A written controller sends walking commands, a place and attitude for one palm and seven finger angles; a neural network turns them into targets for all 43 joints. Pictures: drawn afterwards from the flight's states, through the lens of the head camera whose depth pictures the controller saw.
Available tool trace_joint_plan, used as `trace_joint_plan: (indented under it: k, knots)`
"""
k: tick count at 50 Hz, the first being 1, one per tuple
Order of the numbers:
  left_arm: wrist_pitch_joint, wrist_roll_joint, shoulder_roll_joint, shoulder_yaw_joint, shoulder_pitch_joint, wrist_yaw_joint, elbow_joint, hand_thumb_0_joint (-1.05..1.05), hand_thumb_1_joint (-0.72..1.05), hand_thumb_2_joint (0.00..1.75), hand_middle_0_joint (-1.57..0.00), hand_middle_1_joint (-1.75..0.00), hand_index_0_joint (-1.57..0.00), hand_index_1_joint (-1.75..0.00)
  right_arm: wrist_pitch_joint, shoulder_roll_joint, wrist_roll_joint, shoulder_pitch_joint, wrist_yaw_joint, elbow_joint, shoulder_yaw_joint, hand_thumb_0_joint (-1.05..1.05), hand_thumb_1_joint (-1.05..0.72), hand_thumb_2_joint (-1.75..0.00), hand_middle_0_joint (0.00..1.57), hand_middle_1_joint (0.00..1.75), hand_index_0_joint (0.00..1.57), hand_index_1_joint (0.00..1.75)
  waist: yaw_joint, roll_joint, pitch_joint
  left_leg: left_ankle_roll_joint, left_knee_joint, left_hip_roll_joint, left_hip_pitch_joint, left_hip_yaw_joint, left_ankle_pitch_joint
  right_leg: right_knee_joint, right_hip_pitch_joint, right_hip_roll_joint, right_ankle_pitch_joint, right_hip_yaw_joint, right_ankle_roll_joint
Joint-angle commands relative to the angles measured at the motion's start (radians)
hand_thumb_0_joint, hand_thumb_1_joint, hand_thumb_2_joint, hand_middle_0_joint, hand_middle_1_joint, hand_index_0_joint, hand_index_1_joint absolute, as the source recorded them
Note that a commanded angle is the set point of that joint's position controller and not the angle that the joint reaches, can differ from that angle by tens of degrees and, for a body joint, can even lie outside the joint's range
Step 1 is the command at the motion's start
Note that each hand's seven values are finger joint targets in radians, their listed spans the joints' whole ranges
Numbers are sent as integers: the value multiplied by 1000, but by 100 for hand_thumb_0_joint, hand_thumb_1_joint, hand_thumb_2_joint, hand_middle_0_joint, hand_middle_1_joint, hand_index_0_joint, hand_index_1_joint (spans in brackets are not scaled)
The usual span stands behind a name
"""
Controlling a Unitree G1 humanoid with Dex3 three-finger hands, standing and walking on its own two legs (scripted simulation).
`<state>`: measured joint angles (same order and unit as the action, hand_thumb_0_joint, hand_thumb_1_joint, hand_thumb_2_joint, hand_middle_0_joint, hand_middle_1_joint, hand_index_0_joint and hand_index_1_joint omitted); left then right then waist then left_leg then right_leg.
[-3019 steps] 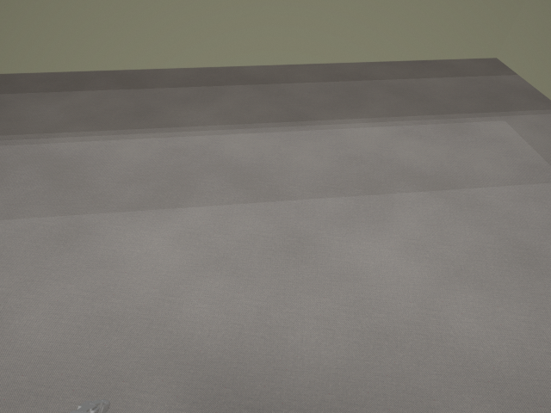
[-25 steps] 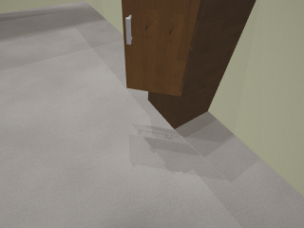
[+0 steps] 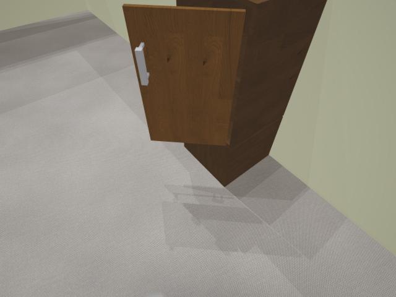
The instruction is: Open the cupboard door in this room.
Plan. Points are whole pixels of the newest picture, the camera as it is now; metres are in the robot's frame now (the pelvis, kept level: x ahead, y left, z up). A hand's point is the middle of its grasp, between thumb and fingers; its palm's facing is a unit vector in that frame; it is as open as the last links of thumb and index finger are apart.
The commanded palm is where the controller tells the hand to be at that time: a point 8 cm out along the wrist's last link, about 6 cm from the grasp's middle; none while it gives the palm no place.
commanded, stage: take the last steps up to it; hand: left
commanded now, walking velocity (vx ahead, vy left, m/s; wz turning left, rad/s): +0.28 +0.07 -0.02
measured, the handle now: (143, 64) +0.80 +0.22 +0.03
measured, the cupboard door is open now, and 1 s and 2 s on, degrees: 47 47 47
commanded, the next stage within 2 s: come to a stop and stand still in 0.28 s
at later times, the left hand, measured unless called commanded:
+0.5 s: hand (119, 248) +0.26 +0.22 -0.17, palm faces -0.01 -0.98 -0.18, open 7.3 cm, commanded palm none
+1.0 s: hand (109, 253) +0.25 +0.24 -0.18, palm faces +0.03 -0.98 -0.22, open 7.3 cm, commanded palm none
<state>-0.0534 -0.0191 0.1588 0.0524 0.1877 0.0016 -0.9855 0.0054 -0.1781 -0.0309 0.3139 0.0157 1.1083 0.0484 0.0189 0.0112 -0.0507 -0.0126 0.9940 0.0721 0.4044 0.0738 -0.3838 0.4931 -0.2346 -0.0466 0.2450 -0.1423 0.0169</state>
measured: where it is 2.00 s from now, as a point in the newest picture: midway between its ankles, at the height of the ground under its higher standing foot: outside the picture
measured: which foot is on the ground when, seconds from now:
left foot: up 0.00-0.14, down 0.16-1.00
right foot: down 0.00-0.18, up 0.20-0.46, down 0.48-1.00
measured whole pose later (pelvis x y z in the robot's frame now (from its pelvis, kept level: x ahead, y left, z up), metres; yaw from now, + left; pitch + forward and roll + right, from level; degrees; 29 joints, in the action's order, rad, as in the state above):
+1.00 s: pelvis +0.19 +0.05 +0.00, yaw -1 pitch +0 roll +0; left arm 0.06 -0.01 0.22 0.05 0.18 0.02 -1.02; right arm 0.02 -0.16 -0.03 0.22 -0.04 1.03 0.03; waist -0.01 -0.03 -0.07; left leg 0.02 0.51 0.04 0.17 0.09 -0.33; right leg 0.71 -0.29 -0.01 0.40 -0.02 0.00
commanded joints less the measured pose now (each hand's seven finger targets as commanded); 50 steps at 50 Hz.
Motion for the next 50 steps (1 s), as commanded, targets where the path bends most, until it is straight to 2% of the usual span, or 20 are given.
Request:
trace_joint_plan:
  k: [1, 6, 7, 9, 10, 14, 17, 20, 22, 24, 25, 27, 30, 32, 37, 39, 40, 42, 47, 50]
  knots:
    - [-23, -7, 151, 40, 106, 1, -13, 0, 90, 90, -20, -30, -20, -30, -40, -1, 8, -48, 10, -99, 6, 0, -90, -90, 20, 30, 20, 30, -36, -120, 8, -27, -253, 29, 47, 14, 77, -296, 51, -254, -73, 185, 134]
    - [-5, 2, 169, 42, 104, -9, -37, 0, 90, 90, -20, -30, -20, -30, -59, -45, 3, 2, 10, -95, 13, 0, -90, -90, 20, 30, 20, 30, -5, -61, 20, -19, -514, -42, -235, 79, 195, -157, -71, -171, 79, 123, 70]
    - [2, 1, 151, 37, 90, -12, -26, 0, 90, 90, -20, -30, -20, -30, -63, -93, 3, 72, 1, -81, 24, 0, -90, -90, 20, 30, 20, 30, 37, 20, 35, 3, -544, 7, -350, 15, 153, -40, -165, -136, 127, 94, 47]
    - [1, 6, 75, 15, 35, -15, 43, 0, 90, 90, -20, -30, -20, -30, -61, -245, -15, 268, -28, -58, 53, 0, -90, -90, 20, 30, 20, 30, 114, 252, 87, 201, -745, 345, -480, -473, 57, 476, -405, 41, 357, -1, -15]
    - [1, -2, 79, 13, -4, -9, 47, 0, 90, 90, -20, -30, -20, -30, -62, -227, -12, 240, -34, -56, 48, 0, -90, -90, 20, 30, 20, 30, 102, 214, 75, 235, -754, 360, -439, -479, 69, 645, -455, -4, 343, 82, 6]
    - [13, -1, 58, 8, 28, -22, 4, 0, 90, 90, -20, -30, -20, -30, -82, -120, -4, 59, -45, -93, 6, 0, -90, -90, 20, 30, 20, 30, 3, 124, 40, 180, -745, 258, -288, -200, 407, 579, -357, -80, 153, 117, -15]
    - [23, 1, 36, -3, 43, -20, -7, 0, 90, 90, -20, -30, -20, -30, -81, -122, -3, 38, -45, -81, 5, 0, -90, -90, 20, 30, 20, 30, -10, 114, 65, 171, -721, 213, -240, -77, 519, 331, -181, -49, 127, 64, -18]
    - [30, -2, 35, -9, 54, -15, -18, 0, 90, 90, -20, -30, -20, -30, -62, -122, 1, 17, -45, -69, 4, 0, -90, -90, 20, 30, 20, 30, -21, 91, 33, 155, -695, 185, -180, -67, 424, 189, -62, -6, 51, 29, -21]
    - [27, 1, 62, -4, 111, -3, -43, 0, 90, 90, -20, -30, -20, -30, -56, -96, 10, -25, -51, -65, -8, 0, -90, -90, 20, 30, 20, 30, -65, 30, 41, 84, -585, 129, -134, -31, 468, -19, 92, -20, -153, 69, -25]
    - [19, 4, 161, -3, 121, 11, -60, 0, 90, 90, -20, -30, -20, -30, -39, -56, 25, 14, -46, -60, -15, 0, -90, -90, 20, 30, 20, 30, -35, -126, 65, -11, -530, 3, -85, 21, 141, -95, 149, -214, -507, 274, 58]
    - [29, 7, 191, -8, 82, 11, -55, 0, 90, 90, -20, -30, -20, -30, -28, -45, 28, 47, -41, -45, -16, 0, -90, -90, 20, 30, 20, 30, -9, -80, 42, -17, -545, -21, -151, 9, 99, -88, 61, -252, -511, 265, 86]
    - [26, 13, 167, -6, 55, 27, -51, 0, 90, 90, -20, -30, -20, -30, -11, -52, 25, 63, -50, -21, -13, 0, -90, -90, 20, 30, 20, 30, -7, -172, 102, -18, -533, 11, -198, 5, 284, -14, 111, -184, -758, 205, 70]
    - [41, 15, 177, 9, 69, 39, -41, 0, 90, 90, -20, -30, -20, -30, 2, -91, 27, 72, -59, -23, 8, 0, -90, -90, 20, 30, 20, 30, -21, -93, 170, -22, -472, 23, -222, 17, 505, 64, 174, -183, -911, 175, 69]
    - [53, 11, 187, 20, 61, 42, -28, 0, 90, 90, -20, -30, -20, -30, 16, -84, 26, 61, -61, -38, 15, 0, -90, -90, 20, 30, 20, 30, -24, -37, 153, -23, -415, 18, -221, 25, 534, 72, 137, -190, -903, 181, 82]
    - [73, 1, 187, 27, 8, 45, 1, 0, 90, 90, -20, -30, -20, -30, 33, -41, 27, 23, -50, -89, 17, 0, -90, -90, 20, 30, 20, 30, -22, -199, 93, -21, -428, -32, -122, 4, 20, -15, 123, -247, -808, 232, 142]
    - [76, 8, 165, 25, -9, 40, 17, 0, 90, 90, -20, -30, -20, -30, 25, -78, 22, 48, -51, -84, 20, 0, -90, -90, 20, 30, 20, 30, -5, -82, 127, 6, -553, 49, -259, -49, 399, 37, 25, -160, -546, 172, 68]
    - [79, 12, 127, 19, -5, 33, 33, 0, 90, 90, -20, -30, -20, -30, 20, -123, 12, 39, -55, -96, 25, 0, -90, -90, 20, 30, 20, 30, -8, 82, 119, 58, -596, 162, -283, -155, 612, 108, -43, -62, -308, 104, 3]
    - [95, 10, 97, 12, -33, 33, 51, 0, 90, 90, -20, -30, -20, -30, 11, -140, -2, 19, -71, -107, 22, 0, -90, -90, 20, 30, 20, 30, 7, 206, 48, 188, -656, 264, -247, -243, 835, 372, -153, 33, 263, 122, -26]
    - [88, 9, 85, 5, -21, 21, 39, 0, 90, 90, -20, -30, -20, -30, -2, -145, -3, -49, -71, -119, 15, 0, -90, -90, 20, 30, 20, 30, -11, 154, 41, 172, -587, 198, -317, -129, 891, 251, -116, 25, 211, 125, -15]
    - [70, 9, 112, 4, 67, 21, 5, 0, 90, 90, -20, -30, -20, -30, -3, -152, 16, -48, -63, -106, 19, 0, -90, -90, 20, 30, 20, 30, -37, 90, 98, 93, -517, 128, -309, -95, 674, -58, 68, 10, -145, 131, -10]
